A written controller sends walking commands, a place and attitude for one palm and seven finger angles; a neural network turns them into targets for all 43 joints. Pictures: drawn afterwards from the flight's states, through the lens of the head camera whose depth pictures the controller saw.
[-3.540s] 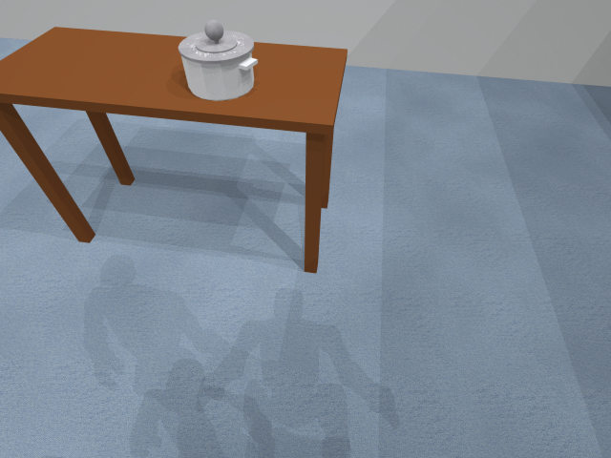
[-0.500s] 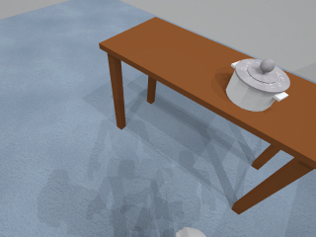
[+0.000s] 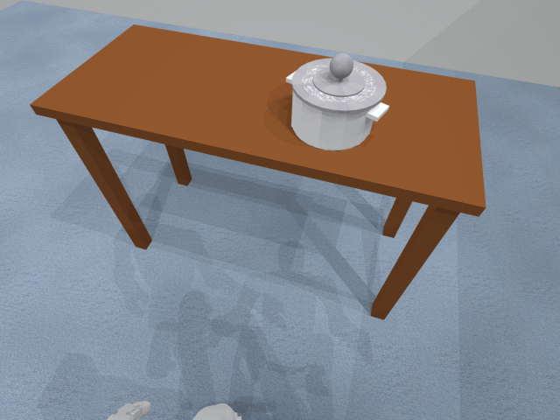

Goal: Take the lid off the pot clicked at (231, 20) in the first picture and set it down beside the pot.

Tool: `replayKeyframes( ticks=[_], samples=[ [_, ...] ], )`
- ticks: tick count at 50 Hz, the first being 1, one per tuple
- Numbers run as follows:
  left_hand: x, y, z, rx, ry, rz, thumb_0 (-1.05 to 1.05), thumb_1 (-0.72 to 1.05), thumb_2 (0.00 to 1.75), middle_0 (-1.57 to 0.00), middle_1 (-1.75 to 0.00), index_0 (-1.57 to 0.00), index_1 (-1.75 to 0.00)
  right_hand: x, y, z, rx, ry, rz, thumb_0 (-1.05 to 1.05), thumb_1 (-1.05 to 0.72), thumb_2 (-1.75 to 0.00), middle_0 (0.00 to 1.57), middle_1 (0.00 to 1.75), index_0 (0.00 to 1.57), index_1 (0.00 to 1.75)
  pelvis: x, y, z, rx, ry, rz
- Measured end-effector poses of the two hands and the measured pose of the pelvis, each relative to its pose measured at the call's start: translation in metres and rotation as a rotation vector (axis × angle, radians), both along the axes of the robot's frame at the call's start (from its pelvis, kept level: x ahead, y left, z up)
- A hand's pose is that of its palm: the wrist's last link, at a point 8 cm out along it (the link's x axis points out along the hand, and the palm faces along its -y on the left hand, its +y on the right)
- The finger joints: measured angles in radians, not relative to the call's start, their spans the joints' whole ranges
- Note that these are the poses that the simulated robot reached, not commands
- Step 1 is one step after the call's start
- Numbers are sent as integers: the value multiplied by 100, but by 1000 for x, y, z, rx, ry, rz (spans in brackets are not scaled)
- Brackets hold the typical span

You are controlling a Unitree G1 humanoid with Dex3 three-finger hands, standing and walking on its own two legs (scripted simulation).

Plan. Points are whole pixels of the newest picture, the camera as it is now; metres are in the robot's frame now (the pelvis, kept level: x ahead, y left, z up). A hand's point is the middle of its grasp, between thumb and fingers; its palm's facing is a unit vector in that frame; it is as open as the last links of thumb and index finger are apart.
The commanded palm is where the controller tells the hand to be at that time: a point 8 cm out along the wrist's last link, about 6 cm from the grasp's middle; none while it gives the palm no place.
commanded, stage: turn to face it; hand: left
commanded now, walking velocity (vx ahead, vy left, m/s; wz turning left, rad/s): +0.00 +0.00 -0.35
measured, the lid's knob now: (341, 66) +0.75 -0.09 +0.10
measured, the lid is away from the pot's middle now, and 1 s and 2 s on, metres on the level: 0.01 0.01 0.01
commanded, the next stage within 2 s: take the last steps up to it in 0.26 s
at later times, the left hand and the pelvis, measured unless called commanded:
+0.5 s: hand out of the picture +0.11 +0.17 -0.16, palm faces -0.17 -0.96 -0.21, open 7.4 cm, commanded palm none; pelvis +0.01 +0.00 +0.00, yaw -10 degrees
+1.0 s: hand out of the picture +0.14 +0.18 -0.18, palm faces -0.18 -0.97 -0.14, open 7.4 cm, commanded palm none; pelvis +0.14 +0.00 +0.00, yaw -14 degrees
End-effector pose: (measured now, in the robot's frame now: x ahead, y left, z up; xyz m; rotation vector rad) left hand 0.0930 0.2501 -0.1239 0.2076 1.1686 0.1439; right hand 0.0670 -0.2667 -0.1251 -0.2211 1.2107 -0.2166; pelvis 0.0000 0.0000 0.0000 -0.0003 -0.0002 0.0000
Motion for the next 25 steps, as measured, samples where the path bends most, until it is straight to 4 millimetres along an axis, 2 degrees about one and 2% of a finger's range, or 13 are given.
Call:
replayKeyframes(
  ticks=[3,6,13,19,25],
  samples=[
    [6,9,-9,-19,1,-16,1,90,90,-20,-30,-20,-30,-1,12,4,-18,-31,-15,1,-91,-90,20,30,20,30,0,11,-4,-12,4,-28],
    [12,20,-20,-37,4,-26,1,91,90,-20,-30,-20,-30,-11,26,6,-34,-42,-27,0,-91,-90,20,30,20,30,0,21,-8,-17,5,-55],
    [13,26,-12,-40,59,-67,1,91,90,-20,-30,-20,-29,-44,51,14,2,30,-85,0,-91,-90,20,30,20,30,3,27,7,-21,11,-112],
    [14,8,-9,-28,109,-117,1,91,90,-20,-30,-19,-29,-73,55,2,57,80,-162,0,-91,-90,20,30,20,30,4,20,8,-17,11,-154],
    [19,-27,-10,-18,77,-162,1,91,90,-20,-30,-20,-29,-106,37,-24,110,145,-233,0,-91,-90,20,30,20,30,6,-1,-4,-9,1,-181]
  ],
)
